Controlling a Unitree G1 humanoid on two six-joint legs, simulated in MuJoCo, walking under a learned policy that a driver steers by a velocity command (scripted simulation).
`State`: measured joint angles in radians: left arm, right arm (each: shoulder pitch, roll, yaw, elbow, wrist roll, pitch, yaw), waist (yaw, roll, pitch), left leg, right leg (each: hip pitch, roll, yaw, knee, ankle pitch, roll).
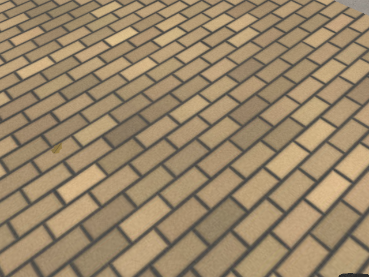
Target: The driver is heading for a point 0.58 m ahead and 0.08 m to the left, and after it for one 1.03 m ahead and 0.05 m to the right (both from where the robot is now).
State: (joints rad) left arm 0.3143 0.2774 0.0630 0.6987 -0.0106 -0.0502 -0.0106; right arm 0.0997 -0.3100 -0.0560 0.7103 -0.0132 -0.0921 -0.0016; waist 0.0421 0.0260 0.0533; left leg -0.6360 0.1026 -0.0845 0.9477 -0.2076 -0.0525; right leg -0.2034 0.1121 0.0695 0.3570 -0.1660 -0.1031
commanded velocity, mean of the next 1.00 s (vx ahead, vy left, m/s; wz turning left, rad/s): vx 0.24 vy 0.00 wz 0.12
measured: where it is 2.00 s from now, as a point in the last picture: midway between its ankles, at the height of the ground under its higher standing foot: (160, 189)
